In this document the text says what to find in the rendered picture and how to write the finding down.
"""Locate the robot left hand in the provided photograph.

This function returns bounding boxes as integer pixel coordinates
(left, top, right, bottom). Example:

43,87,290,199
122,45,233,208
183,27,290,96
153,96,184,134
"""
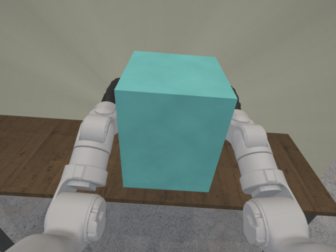
101,78,120,104

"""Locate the robot left upper arm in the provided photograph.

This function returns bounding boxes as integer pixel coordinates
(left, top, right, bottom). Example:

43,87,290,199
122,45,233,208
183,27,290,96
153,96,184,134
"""
5,191,106,252

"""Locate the robot right hand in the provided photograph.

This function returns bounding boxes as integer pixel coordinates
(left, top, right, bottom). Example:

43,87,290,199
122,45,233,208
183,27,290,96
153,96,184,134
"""
231,86,241,110

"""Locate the robot left forearm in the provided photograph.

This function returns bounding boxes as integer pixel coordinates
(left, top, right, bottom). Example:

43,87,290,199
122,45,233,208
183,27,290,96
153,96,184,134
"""
44,101,118,231

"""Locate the carton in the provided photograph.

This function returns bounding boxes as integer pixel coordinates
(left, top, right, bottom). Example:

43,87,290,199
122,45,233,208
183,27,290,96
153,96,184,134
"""
114,51,238,192

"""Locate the robot right forearm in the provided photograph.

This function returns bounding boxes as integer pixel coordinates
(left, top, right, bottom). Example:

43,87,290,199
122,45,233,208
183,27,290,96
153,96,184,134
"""
225,109,309,236

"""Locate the table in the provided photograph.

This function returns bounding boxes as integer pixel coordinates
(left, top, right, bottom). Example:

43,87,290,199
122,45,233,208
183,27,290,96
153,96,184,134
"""
0,115,336,252

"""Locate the robot right upper arm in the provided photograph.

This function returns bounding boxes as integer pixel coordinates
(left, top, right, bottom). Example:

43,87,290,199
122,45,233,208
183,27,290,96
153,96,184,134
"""
243,196,336,252

